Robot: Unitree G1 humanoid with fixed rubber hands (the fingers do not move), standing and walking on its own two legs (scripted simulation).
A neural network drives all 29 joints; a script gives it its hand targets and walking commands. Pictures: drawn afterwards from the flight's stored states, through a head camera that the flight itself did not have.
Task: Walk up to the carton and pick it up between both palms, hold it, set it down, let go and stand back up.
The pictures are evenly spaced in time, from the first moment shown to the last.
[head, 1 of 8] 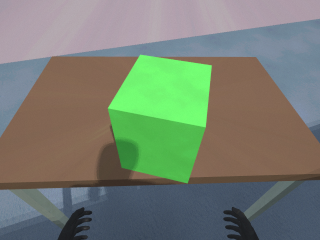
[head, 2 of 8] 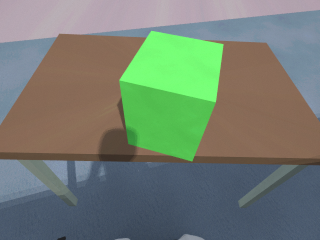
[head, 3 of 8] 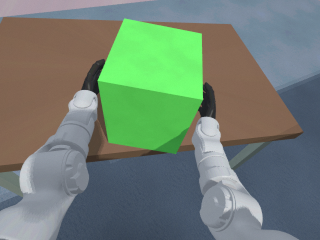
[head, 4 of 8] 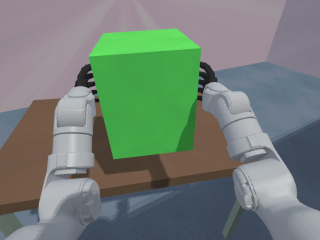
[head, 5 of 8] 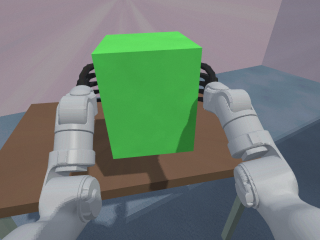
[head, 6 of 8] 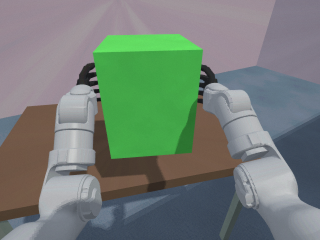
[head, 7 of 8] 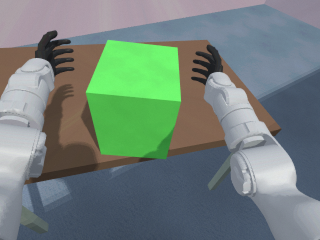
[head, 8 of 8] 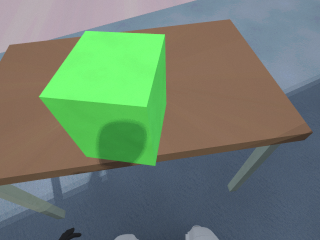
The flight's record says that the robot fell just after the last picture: no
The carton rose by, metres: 0.23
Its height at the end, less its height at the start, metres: +0.00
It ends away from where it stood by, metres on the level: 0.01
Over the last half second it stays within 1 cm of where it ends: yes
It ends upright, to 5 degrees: yes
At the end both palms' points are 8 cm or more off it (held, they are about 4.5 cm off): yes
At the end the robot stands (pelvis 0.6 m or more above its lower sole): yes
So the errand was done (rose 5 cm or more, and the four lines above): yes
